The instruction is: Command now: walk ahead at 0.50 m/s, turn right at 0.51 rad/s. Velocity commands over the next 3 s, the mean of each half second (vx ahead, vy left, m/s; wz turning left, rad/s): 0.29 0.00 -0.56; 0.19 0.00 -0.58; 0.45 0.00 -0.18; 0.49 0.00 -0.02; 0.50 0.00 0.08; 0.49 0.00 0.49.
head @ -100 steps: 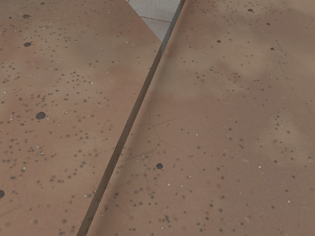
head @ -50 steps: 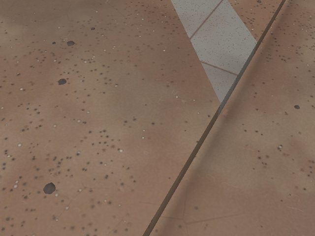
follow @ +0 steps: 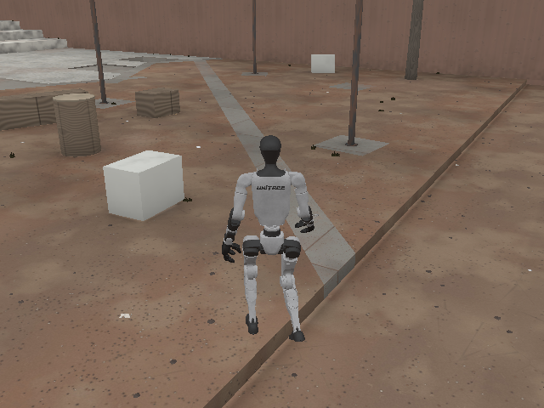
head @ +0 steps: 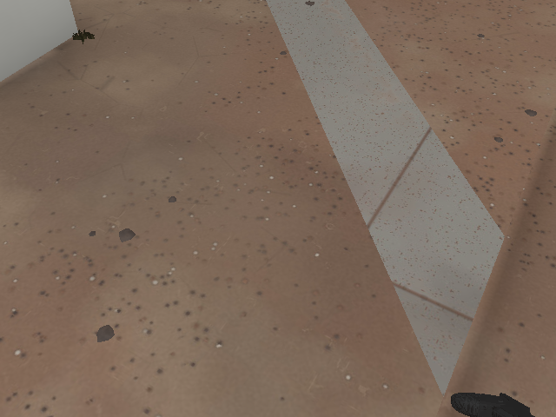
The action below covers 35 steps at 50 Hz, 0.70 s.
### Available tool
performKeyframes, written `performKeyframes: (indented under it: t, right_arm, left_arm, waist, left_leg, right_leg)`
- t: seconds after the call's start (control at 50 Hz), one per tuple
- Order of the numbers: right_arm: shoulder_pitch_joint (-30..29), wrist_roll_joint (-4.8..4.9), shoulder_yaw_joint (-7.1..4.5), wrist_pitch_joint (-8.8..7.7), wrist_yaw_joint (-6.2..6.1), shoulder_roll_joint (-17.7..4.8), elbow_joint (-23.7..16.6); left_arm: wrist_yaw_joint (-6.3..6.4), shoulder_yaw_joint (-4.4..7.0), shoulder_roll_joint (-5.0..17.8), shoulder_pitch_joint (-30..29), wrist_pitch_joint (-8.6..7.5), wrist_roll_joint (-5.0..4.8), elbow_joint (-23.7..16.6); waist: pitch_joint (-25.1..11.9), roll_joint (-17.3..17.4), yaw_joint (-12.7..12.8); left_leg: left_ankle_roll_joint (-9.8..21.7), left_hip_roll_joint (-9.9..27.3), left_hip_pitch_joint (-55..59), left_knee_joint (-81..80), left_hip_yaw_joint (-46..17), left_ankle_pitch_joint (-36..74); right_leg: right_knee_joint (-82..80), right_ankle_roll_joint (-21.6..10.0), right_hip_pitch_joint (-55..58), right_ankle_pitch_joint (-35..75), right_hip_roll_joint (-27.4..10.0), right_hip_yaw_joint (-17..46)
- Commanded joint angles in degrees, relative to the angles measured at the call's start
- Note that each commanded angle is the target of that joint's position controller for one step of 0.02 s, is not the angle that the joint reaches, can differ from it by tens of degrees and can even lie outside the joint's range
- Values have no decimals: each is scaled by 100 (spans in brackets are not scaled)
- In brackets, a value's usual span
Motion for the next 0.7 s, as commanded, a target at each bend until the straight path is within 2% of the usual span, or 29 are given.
performKeyframes:
  t: [0.02, 0.04, 0.06, 0.08, 0.12, 0.14, 0.18, 0.2, 0.22, 0.24, 0.26, 0.28, 0.3, 0.34, 0.36, 0.38, 0.4, 0.42, 0.44, 0.46, 0.48, 0.5, 0.52, 0.54, 0.6, 0.64, 0.68, 0.7]
  right_arm:
    - [419, -38, -192, 33, 39, -106, 436]
    - [218, -119, -220, 26, 52, -39, 554]
    - [203, -133, -255, 3, 48, -82, 690]
    - [369, -91, -300, -22, 28, -159, 834]
    - [660, -10, -427, -68, -58, -427, 1033]
    - [818, -43, -451, -50, -127, -455, 1114]
    - [804, -115, -542, 29, -258, -769, 1049]
    - [734, -105, -564, 92, -282, -861, 1019]
    - [802, -43, -618, 158, -301, -1022, 1019]
    - [835, 24, -673, 209, -332, -1236, 1040]
    - [904, 85, -722, 250, -333, -1379, 1064]
    - [713, 129, -748, 248, -323, -1530, 1012]
    - [544, 161, -786, 254, -323, -1607, 949]
    - [440, 271, -827, 295, -278, -1654, 932]
    - [472, 303, -799, 325, -240, -1556, 961]
    - [735, 164, -728, 309, -228, -1330, 944]
    - [1134, -297, -507, 288, -216, -559, 671]
    - [1475, -123, -457, 223, -151, -907, 525]
    - [799, 100, -555, 191, -122, -1222, 514]
    - [357, 98, -522, 202, -158, -1194, 385]
    - [268, -14, -500, 245, -235, -1127, 435]
    - [266, -65, -516, 303, -273, -1184, 397]
    - [283, -56, -541, 367, -266, -1222, 373]
    - [310, -55, -535, 415, -262, -1162, 374]
    - [177, -104, -497, 496, -307, -1017, 377]
    - [42, -123, -483, 541, -323, -996, 333]
    - [-153, -100, -477, 585, -339, -947, 248]
    - [-200, -89, -466, 588, -333, -924, 227]
  left_arm:
    - [-34, 68, 188, -420, 41, -77, -853]
    - [-33, 104, 259, -161, 143, -116, -818]
    - [-16, 83, 123, -21, 219, -83, -781]
    - [6, 76, 129, -282, 215, -32, -872]
    - [11, 73, 215, -864, 168, 34, -1164]
    - [7, 93, 255, -1089, 142, 54, -1239]
    - [-44, 88, 304, -1304, 112, 84, -1346]
    - [-102, 70, 271, -1353, 100, 34, -1371]
    - [-150, 43, 198, -1603, 89, 19, -1437]
    - [-236, -13, 105, -1888, 81, -27, -1574]
    - [-295, 18, 174, -2049, 82, -57, -1665]
    - [-352, 81, 317, -2004, 68, -40, -1721]
    - [-374, 164, 513, -1852, 60, -3, -1706]
    - [-372, 309, 787, -1274, 46, 39, -1572]
    - [-333, 437, 994, -656, 22, 39, -1388]
    - [-241, 593, 1331, -115, 23, 52, -1298]
    - [-155, 681, 1964, -268, 37, 84, -1456]
    - [-218, 542, 1744, -485, -72, 242, -1819]
    - [-260, 425, 1357, -587, -145, 196, -1879]
    - [-215, 354, 1162, -805, -180, 89, -1826]
    - [-176, 290, 1011, -998, -175, 0, -1853]
    - [-150, 266, 988, -1143, -156, 13, -1861]
    - [-137, 248, 980, -1198, -140, 81, -1882]
    - [-125, 241, 975, -1227, -146, 114, -1891]
    - [-30, 246, 1086, -1091, -134, 112, -1868]
    - [47, 221, 1081, -1068, -59, 80, -1898]
    - [113, 187, 1051, -1073, 35, 51, -1933]
    - [139, 165, 1010, -1044, 67, 35, -1935]
  waist:
    - [1058, 797, 202]
    - [987, 902, 422]
    - [950, 1062, 483]
    - [948, 826, 385]
    - [979, 560, 238]
    - [943, 509, 149]
    - [743, 361, 108]
    - [653, 420, 77]
    - [612, 496, -67]
    - [544, 620, -183]
    - [506, 654, -250]
    - [389, 817, -115]
    - [318, 773, -2]
    - [18, 734, 259]
    - [-267, 538, 532]
    - [-524, 229, 727]
    - [-801, -1296, 78]
    - [-2372, -1209, 123]
    - [-2048, -319, 369]
    - [-1328, -55, 334]
    - [-879, 301, 161]
    - [-633, 234, -1]
    - [-535, 108, -114]
    - [-488, -4, -168]
    - [-512, -67, -140]
    - [-533, -164, -97]
    - [-558, -312, -62]
    - [-602, -345, -46]
  left_leg:
    - [685, 1474, 792, -4346, -3117, -1410]
    - [393, 1167, 496, -4413, -2141, -723]
    - [400, 1152, 624, -4526, -1679, -265]
    - [371, 1083, 937, -4722, -1240, 179]
    - [457, 1102, 1717, -4945, -672, 1041]
    - [510, 1126, 2166, -4904, -550, 1404]
    - [619, 872, 2491, -4822, 51, 2103]
    - [588, 744, 2469, -4850, 373, 2340]
    - [607, 723, 2533, -4864, 553, 2373]
    - [583, 879, 2618, -4981, 561, 2507]
    - [579, 1008, 2926, -4945, 536, 2670]
    - [558, 1252, 3174, -4834, 427, 3358]
    - [506, 1308, 3415, -4514, 508, 4132]
    - [364, 1187, 3712, -3603, 617, 5226]
    - [207, 901, 3663, -2698, 751, 5221]
    - [-50, 624, 2727, -1356, 751, 4014]
    - [-343, -88, 752, 564, 616, -842]
    - [-434, -693, -108, 1960, -895, -1326]
    - [-348, -459, -446, 2182, -1310, -664]
    - [-289, -340, -723, 1927, -1286, 4]
    - [-304, -170, -639, 1651, -1308, 394]
    - [-288, -95, -350, 1352, -1342, 588]
    - [-248, -90, -82, 1244, -1314, 670]
    - [-252, -127, -35, 1141, -1269, 730]
    - [-361, -266, -212, 1004, -1206, 1027]
    - [-466, -334, -438, 883, -1236, 1260]
    - [-546, -393, -556, 671, -1252, 1437]
    - [-551, -403, -581, 459, -1248, 1571]
  right_leg:
    - [1723, -161, -2259, 131, -756, -453]
    - [1371, -127, -1694, 467, -795, -397]
    - [1637, -91, -1624, 673, -704, -544]
    - [1368, -126, -1773, 1054, -762, -516]
    - [379, -68, -2125, 1416, -852, -486]
    - [188, -13, -2350, 1468, -803, -498]
    - [-912, 176, -2075, 1777, -724, -963]
    - [-1633, 217, -1650, 1772, -700, -1201]
    - [-2171, 264, -1310, 1846, -667, -1431]
    - [-2741, 278, -993, 1757, -705, -1477]
    - [-3013, 270, -918, 1807, -714, -1494]
    - [-3083, 165, -759, 1633, -757, -1400]
    - [-3214, 53, -683, 1563, -756, -1398]
    - [-3779, -197, -45, 1407, -472, -1637]
    - [-4409, -366, 781, 1806, -200, -1772]
    - [-4484, -558, 2005, 2553, -333, -1284]
    - [-3787, -1099, 3429, 5226, -1685, 607]
    - [-4850, -2289, 4217, 2981, -2809, 3525]
    - [-5281, -2032, 3849, 1995, -2599, 3184]
    - [-5299, -1691, 3257, 1408, -2319, 2538]
    - [-5289, -1418, 2561, 1424, -2051, 2081]
    - [-5348, -1317, 1903, 1656, -1840, 1762]
    - [-5452, -1233, 1472, 1717, -1678, 1578]
    - [-5460, -1202, 1292, 1919, -1591, 1475]
    - [-5377, -1208, 1079, 2433, -1456, 1258]
    - [-5336, -1153, 1110, 2230, -1374, 1282]
    - [-5303, -1046, 1161, 1697, -1261, 1351]
    - [-5370, -995, 1199, 871, -1168, 1415]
